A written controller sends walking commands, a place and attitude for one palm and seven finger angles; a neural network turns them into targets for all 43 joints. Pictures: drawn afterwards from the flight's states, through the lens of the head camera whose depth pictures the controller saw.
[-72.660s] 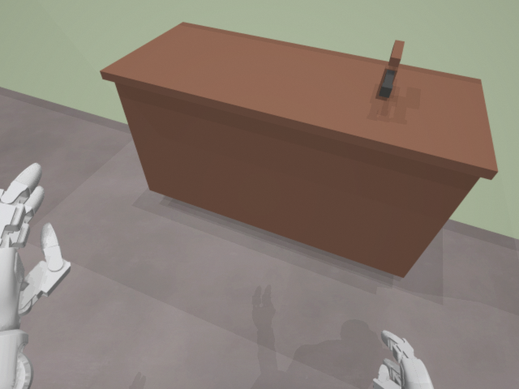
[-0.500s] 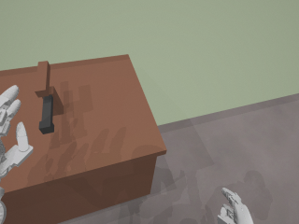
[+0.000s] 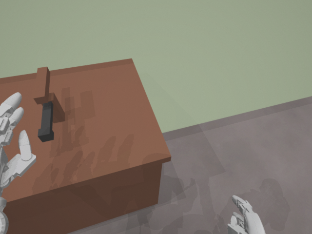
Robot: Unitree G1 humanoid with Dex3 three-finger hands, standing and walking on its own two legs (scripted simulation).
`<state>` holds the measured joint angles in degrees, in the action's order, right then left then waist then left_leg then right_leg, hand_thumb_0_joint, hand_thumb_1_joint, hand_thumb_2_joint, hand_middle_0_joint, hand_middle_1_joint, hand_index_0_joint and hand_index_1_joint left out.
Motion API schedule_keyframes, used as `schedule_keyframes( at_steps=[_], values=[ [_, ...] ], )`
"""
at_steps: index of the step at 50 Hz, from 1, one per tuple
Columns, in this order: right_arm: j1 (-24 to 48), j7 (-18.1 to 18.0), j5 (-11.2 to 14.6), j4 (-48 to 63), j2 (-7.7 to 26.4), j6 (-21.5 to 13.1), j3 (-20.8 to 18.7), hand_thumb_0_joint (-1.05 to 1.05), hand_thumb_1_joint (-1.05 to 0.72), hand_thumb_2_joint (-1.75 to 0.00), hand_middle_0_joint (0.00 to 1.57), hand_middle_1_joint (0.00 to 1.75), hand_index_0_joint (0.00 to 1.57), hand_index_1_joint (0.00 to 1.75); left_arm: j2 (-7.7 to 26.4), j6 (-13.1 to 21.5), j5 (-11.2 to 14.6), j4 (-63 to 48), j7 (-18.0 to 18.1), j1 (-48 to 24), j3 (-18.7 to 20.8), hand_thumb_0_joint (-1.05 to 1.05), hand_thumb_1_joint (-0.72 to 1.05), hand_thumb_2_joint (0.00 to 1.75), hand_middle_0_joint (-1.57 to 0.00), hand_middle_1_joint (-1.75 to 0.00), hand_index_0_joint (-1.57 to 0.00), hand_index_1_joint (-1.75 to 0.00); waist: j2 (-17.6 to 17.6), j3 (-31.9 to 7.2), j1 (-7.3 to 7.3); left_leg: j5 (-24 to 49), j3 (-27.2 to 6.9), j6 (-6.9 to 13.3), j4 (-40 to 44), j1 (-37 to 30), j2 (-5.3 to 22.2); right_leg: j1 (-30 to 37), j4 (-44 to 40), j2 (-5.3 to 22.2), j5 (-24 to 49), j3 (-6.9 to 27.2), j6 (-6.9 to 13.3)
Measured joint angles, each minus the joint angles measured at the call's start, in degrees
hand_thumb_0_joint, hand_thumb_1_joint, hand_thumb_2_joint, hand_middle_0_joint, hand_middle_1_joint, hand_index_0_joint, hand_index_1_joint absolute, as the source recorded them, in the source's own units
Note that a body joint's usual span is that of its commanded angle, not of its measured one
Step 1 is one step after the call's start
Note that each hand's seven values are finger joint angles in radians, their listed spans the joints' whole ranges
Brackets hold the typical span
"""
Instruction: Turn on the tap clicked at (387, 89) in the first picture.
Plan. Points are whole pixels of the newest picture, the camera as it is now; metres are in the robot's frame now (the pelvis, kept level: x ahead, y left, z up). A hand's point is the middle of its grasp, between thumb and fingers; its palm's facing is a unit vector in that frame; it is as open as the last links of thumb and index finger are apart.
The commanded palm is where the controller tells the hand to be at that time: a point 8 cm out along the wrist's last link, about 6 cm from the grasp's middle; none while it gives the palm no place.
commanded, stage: shuffle to correct the standing spot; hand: left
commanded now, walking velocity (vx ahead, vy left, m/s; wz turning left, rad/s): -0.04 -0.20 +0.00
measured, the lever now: (46, 134) +0.34 +0.32 +0.05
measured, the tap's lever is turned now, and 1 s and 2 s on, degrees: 0 0 0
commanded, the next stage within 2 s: come to a stop and stand still in 0.16 s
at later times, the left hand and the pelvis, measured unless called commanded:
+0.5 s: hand (26, 146) +0.23 +0.25 +0.18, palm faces +0.33 -0.83 -0.44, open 7.4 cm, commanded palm +0.16 +0.29 +0.18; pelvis -0.01 +0.01 +0.00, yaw -2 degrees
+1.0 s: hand out of the picture +0.23 +0.32 +0.17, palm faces +0.35 -0.87 -0.35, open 7.4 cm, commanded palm +0.17 +0.36 +0.18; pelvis +0.00 +0.08 +0.01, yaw -1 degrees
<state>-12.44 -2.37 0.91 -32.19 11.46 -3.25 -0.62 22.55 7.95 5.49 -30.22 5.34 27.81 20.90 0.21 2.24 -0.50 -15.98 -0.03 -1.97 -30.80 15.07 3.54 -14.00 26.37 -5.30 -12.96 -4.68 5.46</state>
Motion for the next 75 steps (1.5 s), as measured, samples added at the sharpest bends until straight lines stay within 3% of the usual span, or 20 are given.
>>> schedule_keyframes(
  at_steps=[15,17,19,22,25,27,31,36,39,44,49,58,75],
  values=[
    [0.25,-0.14,0.00,-0.24,0.12,0.49,-0.14,0.01,-0.90,-0.90,0.20,0.30,0.20,0.30,0.58,-0.14,0.16,-0.26,0.33,0.45,0.35,0.01,0.89,0.89,-0.21,-0.30,-0.21,-0.30,-0.32,-0.01,-0.37,-0.13,0.03,-0.34,0.35,-0.53,0.22,0.35,-0.03,-0.20,-0.31,0.04,0.04],
    [-1.05,-0.45,-0.83,-1.27,-0.43,-2.71,-1.07,0.01,-0.90,-0.90,0.20,0.30,0.20,0.30,5.09,1.59,-3.05,4.08,-3.04,-7.28,2.36,0.01,0.89,0.89,-0.21,-0.31,-0.21,-0.30,-1.22,1.09,2.39,0.40,0.24,-0.02,0.84,-0.56,0.23,0.14,-0.10,-0.15,0.03,0.16,-0.92],
    [-1.25,0.26,-0.61,-1.06,-0.07,-3.56,-0.93,0.01,-0.90,-0.90,0.20,0.30,0.20,0.30,7.03,2.98,-2.55,9.77,-3.93,-14.39,5.18,0.01,0.88,0.89,-0.22,-0.31,-0.21,-0.30,-1.94,1.65,3.65,1.38,0.97,-0.24,1.55,-0.26,-0.18,-1.34,1.27,0.33,0.12,0.71,-0.61],
    [-0.41,1.89,0.01,0.64,1.80,-4.18,-0.88,0.01,-0.90,-0.90,0.20,0.30,0.20,0.30,4.56,3.37,-1.34,11.01,-2.67,-14.80,7.05,0.01,0.89,0.89,-0.21,-0.30,-0.21,-0.30,-0.53,2.28,2.36,0.81,2.16,0.40,-0.17,0.71,-0.39,-2.86,3.44,0.63,-0.32,1.80,-1.41],
    [0.18,2.41,0.55,0.87,2.73,-4.25,-1.24,0.01,-0.90,-0.90,0.20,0.30,0.20,0.30,0.69,4.30,-1.11,7.04,-2.09,-7.99,3.33,0.01,0.90,0.89,-0.20,-0.30,-0.20,-0.30,0.61,2.20,0.32,0.52,2.80,1.51,-0.62,0.70,-0.95,-2.71,3.36,1.13,-0.08,2.44,-1.42],
    [-0.09,1.80,0.45,0.29,2.67,-4.10,-1.23,0.01,-0.90,-0.90,0.20,0.30,0.20,0.30,-0.78,5.03,-1.40,4.87,-2.46,-3.47,0.21,0.01,0.89,0.89,-0.20,-0.30,-0.20,-0.30,0.63,1.68,-0.24,0.42,2.20,2.24,-0.43,0.65,-1.75,-2.29,2.46,1.40,0.42,2.62,-1.81],
    [-1.54,0.02,-0.11,-1.27,1.47,-3.93,-0.35,0.01,-0.90,-0.90,0.20,0.30,0.20,0.30,-0.52,5.38,-1.79,3.84,-2.26,0.53,-1.48,0.01,0.89,0.89,-0.21,-0.30,-0.21,-0.30,-1.05,0.94,0.48,1.85,1.79,2.63,1.71,-0.61,-3.00,-1.07,0.53,2.14,1.48,3.12,-2.52],
    [-2.77,-0.52,-0.56,-2.29,0.41,-5.00,1.11,0.01,-0.90,-0.90,0.20,0.30,0.20,0.30,-0.90,5.27,-2.88,6.14,-0.60,-4.18,0.24,0.01,0.88,0.89,-0.22,-0.31,-0.21,-0.30,-2.19,0.88,2.51,2.83,1.99,4.09,3.62,-1.96,-4.44,0.22,-0.92,3.53,2.11,3.40,-4.12],
    [-2.19,0.13,-0.69,-2.51,-0.34,-5.70,1.90,0.01,-0.90,-0.90,0.20,0.30,0.20,0.30,-2.03,5.35,-3.49,6.81,0.15,-7.18,0.65,0.01,0.89,0.89,-0.21,-0.31,-0.21,-0.30,-2.39,0.79,2.94,2.82,2.18,4.93,3.82,-2.43,-5.32,0.58,-0.76,4.38,2.07,3.59,-4.74],
    [-0.50,1.37,-1.10,-2.07,-1.71,-6.09,2.87,0.01,-0.90,-0.90,0.20,0.30,0.20,0.30,-3.25,5.76,-4.22,6.05,0.06,-7.51,-0.69,0.01,0.89,0.89,-0.21,-0.30,-0.20,-0.30,-2.19,-0.05,2.36,2.34,2.30,5.94,3.96,-2.94,-6.05,1.60,-1.83,5.08,2.06,3.77,-5.83],
    [0.87,1.72,-1.36,-0.99,-2.36,-5.66,3.19,0.01,-0.90,-0.90,0.20,0.30,0.20,0.30,-2.21,5.80,-4.27,5.29,-0.62,-5.82,-1.25,0.01,0.89,0.89,-0.21,-0.30,-0.20,-0.30,-2.32,-0.16,1.80,1.93,2.43,6.63,4.17,-3.32,-6.54,2.41,-2.91,5.56,2.13,3.94,-6.63],
    [1.47,1.79,-1.29,-0.07,-1.24,-4.15,2.07,0.01,-0.90,-0.90,0.20,0.30,0.20,0.30,-1.01,5.38,-3.85,3.09,-0.42,-5.44,-0.19,0.01,0.89,0.89,-0.21,-0.30,-0.20,-0.30,-2.80,1.42,2.29,1.56,2.54,7.51,4.17,-3.91,-7.74,2.72,-2.03,6.72,1.10,4.04,-6.96],
    [0.20,1.07,-0.69,-1.10,-0.57,-2.48,1.41,0.01,-0.90,-0.90,0.20,0.30,0.20,0.30,-1.45,5.58,-3.34,3.42,0.15,-3.17,-0.43,0.01,0.89,0.89,-0.21,-0.30,-0.21,-0.30,-1.36,1.58,1.47,1.77,1.80,7.06,3.91,-3.59,-7.13,3.38,-3.55,6.15,2.14,3.26,-7.26]
  ],
)
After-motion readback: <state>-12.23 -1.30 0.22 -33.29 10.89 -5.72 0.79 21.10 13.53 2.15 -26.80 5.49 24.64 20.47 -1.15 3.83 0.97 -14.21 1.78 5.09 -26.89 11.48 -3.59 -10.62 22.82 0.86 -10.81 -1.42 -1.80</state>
